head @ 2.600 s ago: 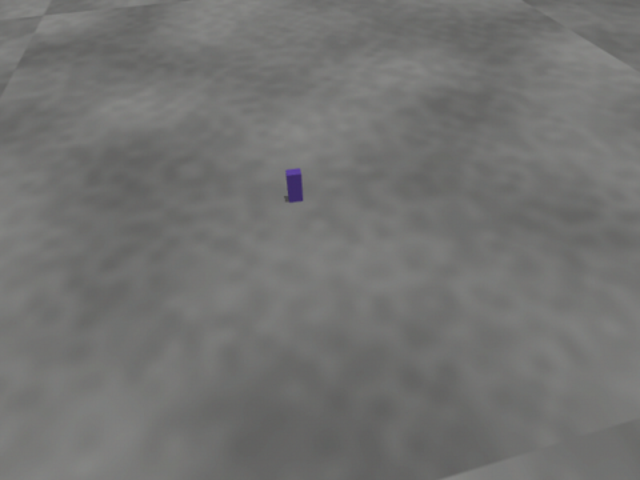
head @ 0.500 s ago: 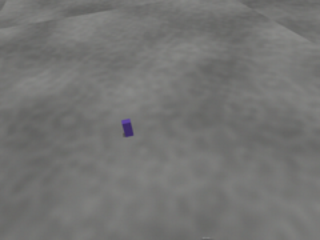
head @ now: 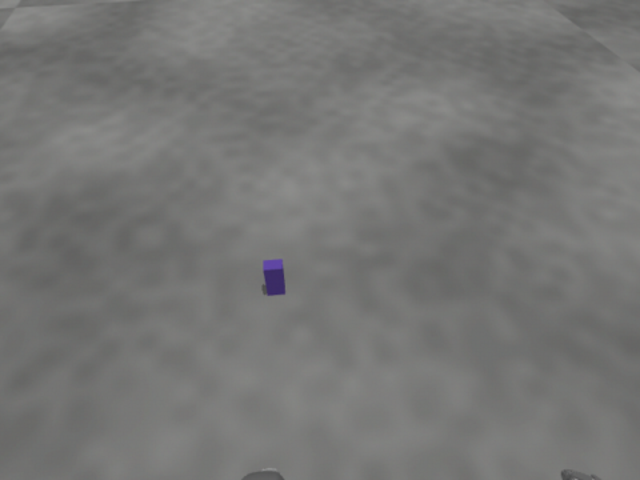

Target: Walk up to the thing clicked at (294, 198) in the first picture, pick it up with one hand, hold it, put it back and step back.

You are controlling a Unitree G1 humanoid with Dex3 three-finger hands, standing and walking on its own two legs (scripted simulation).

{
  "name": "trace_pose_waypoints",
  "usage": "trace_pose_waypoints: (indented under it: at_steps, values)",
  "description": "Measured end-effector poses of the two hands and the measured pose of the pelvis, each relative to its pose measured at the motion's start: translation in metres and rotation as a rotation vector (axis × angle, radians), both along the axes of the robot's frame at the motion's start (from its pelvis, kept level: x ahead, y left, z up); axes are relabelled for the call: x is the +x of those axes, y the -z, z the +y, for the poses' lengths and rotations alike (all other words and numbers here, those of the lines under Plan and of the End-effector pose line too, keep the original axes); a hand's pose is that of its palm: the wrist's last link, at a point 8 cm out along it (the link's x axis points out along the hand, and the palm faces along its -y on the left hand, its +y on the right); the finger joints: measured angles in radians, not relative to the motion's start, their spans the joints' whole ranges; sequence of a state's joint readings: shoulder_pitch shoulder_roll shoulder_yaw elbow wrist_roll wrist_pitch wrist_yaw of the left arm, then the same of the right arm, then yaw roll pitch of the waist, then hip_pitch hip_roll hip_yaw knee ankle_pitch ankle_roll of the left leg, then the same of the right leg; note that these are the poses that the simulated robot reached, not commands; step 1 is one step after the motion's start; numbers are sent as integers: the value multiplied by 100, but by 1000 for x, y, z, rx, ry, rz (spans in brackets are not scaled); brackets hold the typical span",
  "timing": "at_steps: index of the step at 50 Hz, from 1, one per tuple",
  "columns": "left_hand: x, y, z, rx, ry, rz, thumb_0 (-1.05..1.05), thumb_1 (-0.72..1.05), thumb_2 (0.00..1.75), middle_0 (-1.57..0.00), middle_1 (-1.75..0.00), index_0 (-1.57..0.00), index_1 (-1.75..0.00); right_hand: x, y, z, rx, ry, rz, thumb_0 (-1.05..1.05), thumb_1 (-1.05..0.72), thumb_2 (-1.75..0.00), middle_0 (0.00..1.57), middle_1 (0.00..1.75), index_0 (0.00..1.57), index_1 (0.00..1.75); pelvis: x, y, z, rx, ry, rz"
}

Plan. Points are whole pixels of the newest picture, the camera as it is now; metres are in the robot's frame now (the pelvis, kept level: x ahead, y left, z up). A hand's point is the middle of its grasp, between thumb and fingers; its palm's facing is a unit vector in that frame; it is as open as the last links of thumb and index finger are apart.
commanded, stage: walk up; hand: left
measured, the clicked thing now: (274, 278) +0.84 +0.21 -0.67
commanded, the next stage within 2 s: none
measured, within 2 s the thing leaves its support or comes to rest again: neither
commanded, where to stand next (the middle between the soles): +0.49 +0.02 m, yaw -3 degrees
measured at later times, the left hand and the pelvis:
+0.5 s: hand (167, 383) +0.26 +0.25 -0.10, palm faces -0.05 -0.90 -0.42, open 7.4 cm; pelvis +0.18 -0.02 +0.01, yaw -1 degrees
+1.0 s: hand (157, 315) +0.39 +0.32 -0.14, palm faces -0.10 -0.93 -0.35, open 7.4 cm; pelvis +0.33 +0.04 +0.01, yaw -2 degrees
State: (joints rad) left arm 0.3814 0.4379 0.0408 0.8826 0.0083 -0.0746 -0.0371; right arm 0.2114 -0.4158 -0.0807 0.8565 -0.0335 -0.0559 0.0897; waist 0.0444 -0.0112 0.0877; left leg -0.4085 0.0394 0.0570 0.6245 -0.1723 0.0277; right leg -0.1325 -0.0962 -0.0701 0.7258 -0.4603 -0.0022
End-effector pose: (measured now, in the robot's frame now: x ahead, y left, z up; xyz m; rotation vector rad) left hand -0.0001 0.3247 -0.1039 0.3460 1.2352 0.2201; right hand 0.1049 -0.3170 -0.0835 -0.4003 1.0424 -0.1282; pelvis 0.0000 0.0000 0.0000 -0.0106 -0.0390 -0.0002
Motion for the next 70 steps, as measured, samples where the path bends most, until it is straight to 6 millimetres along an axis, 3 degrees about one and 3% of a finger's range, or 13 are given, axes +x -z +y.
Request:
trace_pose_waypoints:
  at_steps: [4,11,17,21,27,32,37,41,45,52,60,65,70]
  values:
    - [48,3,5,-15,25,2,1,90,90,-21,-30,-21,-30,27,-10,12,3,40,-50,1,-90,-90,20,30,20,30,30,-5,8,4,5,-7]
    - [134,-14,1,-30,89,-62,1,90,90,-21,-30,-21,-29,44,-15,15,9,74,-4,1,-90,-90,20,30,20,30,80,-17,9,18,19,-2]
    - [203,-27,-12,1,131,-105,1,90,90,-21,-30,-21,-29,54,5,-3,35,121,68,1,-90,-90,20,30,20,30,125,-13,-3,31,26,-1]
    - [241,-28,-22,45,133,-162,1,90,90,-21,-30,-21,-30,73,28,-19,48,138,109,1,-90,-90,20,30,20,30,156,0,-18,13,23,-12]
    - [260,-45,-31,49,102,-174,0,90,90,-21,-30,-21,-30,124,27,-17,71,106,120,1,-90,-90,20,30,20,30,188,-12,-19,19,20,-17]
    - [266,-46,-20,46,81,-128,1,90,90,-21,-30,-21,-30,164,16,-12,70,78,106,1,-90,-90,20,30,20,30,216,-18,-13,11,18,-9]
    - [277,-33,5,34,52,-82,1,89,90,-21,-30,-21,-30,206,6,0,32,60,98,1,-90,-90,20,30,20,30,250,-15,4,-6,11,-3]
    - [299,-8,32,25,45,-42,1,89,90,-21,-30,-21,-30,239,2,12,-22,64,50,1,-90,-90,20,30,20,30,281,-1,25,5,10,-5]
    - [335,1,39,8,58,-14,1,90,90,-21,-30,-21,-30,252,-6,26,-32,102,25,1,-90,-90,20,30,20,30,303,-3,35,8,18,-12]
    - [403,-9,31,-27,109,-36,1,90,90,-21,-30,-21,-29,262,-13,34,-23,136,87,1,-90,-90,20,30,20,30,344,-16,37,22,34,-8]
    - [473,-9,7,27,129,-93,1,90,90,-21,-30,-21,-29,293,25,19,12,172,152,1,-90,-90,20,30,20,30,384,0,18,20,42,-8]
    - [495,-15,-8,10,135,-137,1,90,90,-21,-30,-21,-30,326,34,22,37,151,146,1,-90,-90,20,30,20,30,395,-1,16,22,41,-15]
    - [501,-18,-1,8,130,-139,0,90,90,-21,-30,-21,-30,351,28,27,26,122,126,1,-90,-90,20,30,20,30,407,-5,23,15,40,-4]
